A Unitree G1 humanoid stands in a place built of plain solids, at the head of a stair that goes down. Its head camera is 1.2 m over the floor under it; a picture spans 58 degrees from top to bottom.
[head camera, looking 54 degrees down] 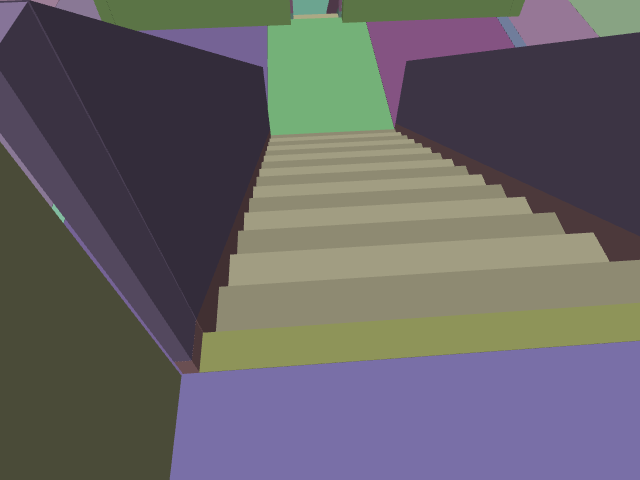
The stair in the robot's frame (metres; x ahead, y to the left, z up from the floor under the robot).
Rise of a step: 0.16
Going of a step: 0.25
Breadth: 1.60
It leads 4 degrees to the left of straight ahead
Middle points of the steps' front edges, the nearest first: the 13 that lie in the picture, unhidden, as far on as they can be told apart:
0.59 -0.45 0.00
0.84 -0.43 -0.16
1.10 -0.41 -0.33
1.35 -0.39 -0.49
1.60 -0.38 -0.66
1.85 -0.36 -0.82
2.10 -0.34 -0.99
2.36 -0.32 -1.15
2.61 -0.30 -1.32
2.86 -0.28 -1.48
3.11 -0.26 -1.64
3.36 -0.24 -1.81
3.62 -0.23 -1.97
